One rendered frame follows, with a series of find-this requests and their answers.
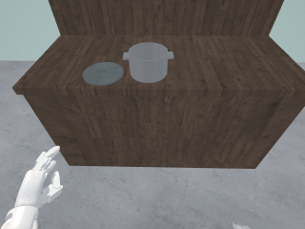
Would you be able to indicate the knob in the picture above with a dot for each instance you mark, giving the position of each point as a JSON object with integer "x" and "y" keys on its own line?
{"x": 102, "y": 67}

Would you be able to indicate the robot left hand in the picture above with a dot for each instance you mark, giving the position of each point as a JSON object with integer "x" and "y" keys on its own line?
{"x": 31, "y": 188}

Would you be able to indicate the lid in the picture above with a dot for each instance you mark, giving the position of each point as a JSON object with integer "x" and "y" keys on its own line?
{"x": 115, "y": 72}

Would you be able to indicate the pot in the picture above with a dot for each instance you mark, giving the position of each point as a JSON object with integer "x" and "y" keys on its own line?
{"x": 148, "y": 61}

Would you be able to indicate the table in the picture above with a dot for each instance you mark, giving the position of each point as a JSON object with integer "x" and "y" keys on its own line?
{"x": 229, "y": 94}

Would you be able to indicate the robot left forearm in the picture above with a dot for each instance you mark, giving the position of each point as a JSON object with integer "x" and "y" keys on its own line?
{"x": 21, "y": 217}

